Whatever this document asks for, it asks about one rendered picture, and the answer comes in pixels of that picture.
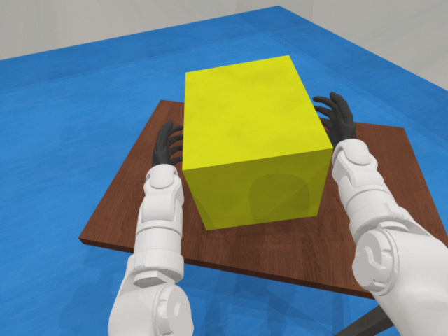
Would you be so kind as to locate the left robot hand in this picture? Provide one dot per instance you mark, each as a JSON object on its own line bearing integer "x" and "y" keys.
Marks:
{"x": 161, "y": 151}

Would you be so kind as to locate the robot right forearm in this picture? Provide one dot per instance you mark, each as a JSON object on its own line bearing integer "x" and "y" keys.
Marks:
{"x": 367, "y": 201}

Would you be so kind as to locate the robot right upper arm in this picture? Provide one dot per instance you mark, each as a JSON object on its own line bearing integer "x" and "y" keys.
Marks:
{"x": 407, "y": 274}

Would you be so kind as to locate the right robot hand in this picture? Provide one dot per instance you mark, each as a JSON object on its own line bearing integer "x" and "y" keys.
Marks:
{"x": 341, "y": 124}

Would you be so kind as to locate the carton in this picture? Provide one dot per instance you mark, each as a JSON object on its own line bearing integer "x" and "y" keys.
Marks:
{"x": 254, "y": 148}

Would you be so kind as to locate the robot left forearm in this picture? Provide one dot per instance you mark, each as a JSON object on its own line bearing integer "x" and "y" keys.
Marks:
{"x": 157, "y": 255}

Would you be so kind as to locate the robot left upper arm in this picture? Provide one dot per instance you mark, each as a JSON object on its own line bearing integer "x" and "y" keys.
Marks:
{"x": 161, "y": 310}

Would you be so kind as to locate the table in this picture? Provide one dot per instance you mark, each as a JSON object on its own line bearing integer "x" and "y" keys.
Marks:
{"x": 316, "y": 251}

